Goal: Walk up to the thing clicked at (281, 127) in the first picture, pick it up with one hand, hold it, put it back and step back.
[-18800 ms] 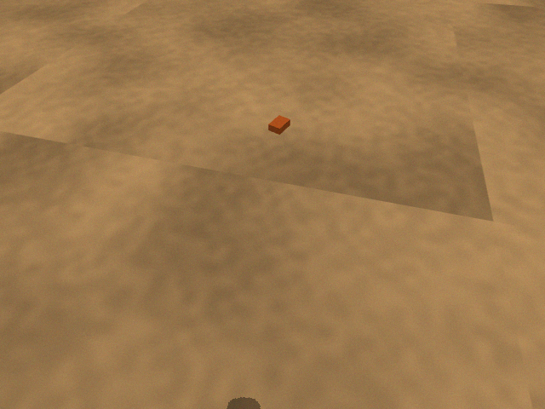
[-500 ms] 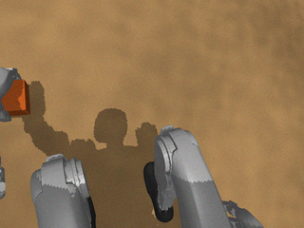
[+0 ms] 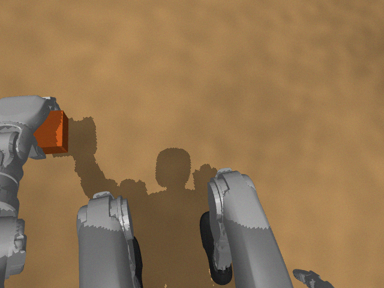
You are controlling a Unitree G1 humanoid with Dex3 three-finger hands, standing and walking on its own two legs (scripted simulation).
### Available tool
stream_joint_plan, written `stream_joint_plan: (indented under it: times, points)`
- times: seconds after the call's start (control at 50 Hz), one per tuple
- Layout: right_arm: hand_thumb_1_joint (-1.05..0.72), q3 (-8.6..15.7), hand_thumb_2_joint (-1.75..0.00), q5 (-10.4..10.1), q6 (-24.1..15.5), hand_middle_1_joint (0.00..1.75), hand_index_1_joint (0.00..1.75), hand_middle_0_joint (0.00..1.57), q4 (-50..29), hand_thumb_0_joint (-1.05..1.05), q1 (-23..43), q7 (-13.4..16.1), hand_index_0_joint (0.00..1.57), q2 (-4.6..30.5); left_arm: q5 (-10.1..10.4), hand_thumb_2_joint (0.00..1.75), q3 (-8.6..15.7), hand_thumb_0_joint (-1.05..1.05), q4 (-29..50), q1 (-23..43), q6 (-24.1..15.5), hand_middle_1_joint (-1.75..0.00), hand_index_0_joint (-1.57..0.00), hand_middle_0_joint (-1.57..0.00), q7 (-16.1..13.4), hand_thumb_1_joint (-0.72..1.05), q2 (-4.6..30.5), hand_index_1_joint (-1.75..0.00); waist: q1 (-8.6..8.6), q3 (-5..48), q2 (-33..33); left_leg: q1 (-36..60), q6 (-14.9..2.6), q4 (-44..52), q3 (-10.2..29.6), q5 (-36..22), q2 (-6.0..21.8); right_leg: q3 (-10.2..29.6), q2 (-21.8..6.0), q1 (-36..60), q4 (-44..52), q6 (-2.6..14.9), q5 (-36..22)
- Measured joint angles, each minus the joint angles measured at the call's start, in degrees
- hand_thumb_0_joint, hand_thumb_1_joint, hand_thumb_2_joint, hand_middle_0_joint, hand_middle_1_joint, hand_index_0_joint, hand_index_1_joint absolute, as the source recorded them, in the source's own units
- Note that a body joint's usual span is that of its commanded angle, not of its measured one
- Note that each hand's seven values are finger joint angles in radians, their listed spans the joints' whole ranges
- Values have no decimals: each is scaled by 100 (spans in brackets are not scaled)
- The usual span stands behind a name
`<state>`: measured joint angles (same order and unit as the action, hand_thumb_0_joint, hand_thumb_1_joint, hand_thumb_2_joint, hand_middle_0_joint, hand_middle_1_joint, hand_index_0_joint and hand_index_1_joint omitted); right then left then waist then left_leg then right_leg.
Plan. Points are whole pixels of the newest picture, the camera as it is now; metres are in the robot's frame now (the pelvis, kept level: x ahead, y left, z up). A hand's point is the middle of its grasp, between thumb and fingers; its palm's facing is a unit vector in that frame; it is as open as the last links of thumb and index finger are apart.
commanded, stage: lift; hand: left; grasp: from above
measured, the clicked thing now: (35, 133) +0.47 +0.29 -0.16
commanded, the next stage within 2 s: hold in 1.32 s
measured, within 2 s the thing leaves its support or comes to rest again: neither
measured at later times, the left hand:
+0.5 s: hand out of the picture +0.39 +0.27 +0.07, palm faces -0.45 -0.07 -0.89, open 10.9 cm
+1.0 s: hand out of the picture +0.36 +0.24 +0.23, palm faces -0.44 -0.06 -0.89, open 10.9 cm
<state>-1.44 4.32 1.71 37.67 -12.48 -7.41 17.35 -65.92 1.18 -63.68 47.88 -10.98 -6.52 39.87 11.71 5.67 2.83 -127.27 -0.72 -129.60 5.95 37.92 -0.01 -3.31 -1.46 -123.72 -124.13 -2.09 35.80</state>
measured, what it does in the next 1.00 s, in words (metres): rises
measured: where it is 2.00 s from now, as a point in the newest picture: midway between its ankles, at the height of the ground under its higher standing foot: (176, 273)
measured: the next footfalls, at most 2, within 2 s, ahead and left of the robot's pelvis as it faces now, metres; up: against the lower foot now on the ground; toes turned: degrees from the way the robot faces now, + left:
none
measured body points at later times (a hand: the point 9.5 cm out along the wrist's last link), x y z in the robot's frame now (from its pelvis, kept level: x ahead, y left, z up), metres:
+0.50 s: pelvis +0.01 +0.00 +0.15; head +0.16 +0.03 +0.57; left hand +0.41 +0.27 +0.12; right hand +0.15 -0.26 +0.03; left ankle +0.08 +0.12 -0.34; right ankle +0.11 -0.13 -0.34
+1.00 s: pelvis +0.04 +0.00 +0.30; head +0.11 +0.01 +0.75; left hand +0.38 +0.25 +0.28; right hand +0.15 -0.27 +0.18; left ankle +0.08 +0.12 -0.34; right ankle +0.11 -0.13 -0.34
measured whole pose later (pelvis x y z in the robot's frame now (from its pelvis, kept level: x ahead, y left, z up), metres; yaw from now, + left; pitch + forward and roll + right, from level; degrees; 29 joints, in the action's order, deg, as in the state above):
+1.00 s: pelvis +0.04 +0.00 +0.30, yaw +4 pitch +16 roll -2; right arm 2.4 -1.9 -0.6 41.5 -13.5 2.9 14.4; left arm -59.4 -8.9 -45.2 19.6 -5.5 -6.4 25.4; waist 3.9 7.7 2.1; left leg -55.9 -0.1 -67.6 0.4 27.6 2.1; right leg -0.5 -0.4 -55.5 -64.8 -1.3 25.2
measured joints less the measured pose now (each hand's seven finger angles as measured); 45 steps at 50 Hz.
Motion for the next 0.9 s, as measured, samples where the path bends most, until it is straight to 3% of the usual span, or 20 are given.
stream_joint_plan:
  times: [0.24, 0.56, 0.72, 0.9]
  points:
    - [-92, 236, -90, -275, 124, 30, 30, 20, -170, 0, 206, 299, 21, -47, 454, 57, -242, 0, 1305, -932, 28, -56, -64, -60, 335, -10, -308, -53, -401, 370, -3, 1036, -30, 967, -151, -56, 49, 91, 1, 961, 901, -25, -68]
    - [-91, 259, -90, -540, 136, 30, 30, 21, -77, 0, 376, 793, 21, -291, 864, 57, -597, 0, 2510, -2268, 524, -56, -64, -60, 592, -10, -829, -52, -653, 442, -6, 3729, 26, 3218, -337, -333, 145, 170, 43, 3511, 3025, 42, -355]
    - [-91, 265, -90, -601, -15, 30, 30, 21, 88, 0, 175, 981, 21, -332, 887, 57, -739, 0, 2415, -2688, 540, -55, -65, -61, 502, -11, -1050, -52, -709, 403, -20, 5207, 55, 4459, -426, -587, 190, 209, 78, 4937, 4223, 72, -613]
    - [-91, 352, -90, -617, -189, 30, 30, 20, 297, 0, -41, 1043, 21, -312, 744, 57, -904, 0, 2067, -2884, 472, -56, -65, -61, 243, -11, -1302, -52, -758, 311, -54, 6508, 69, 5633, -500, -878, 217, 243, 105, 6210, 5378, 87, -909]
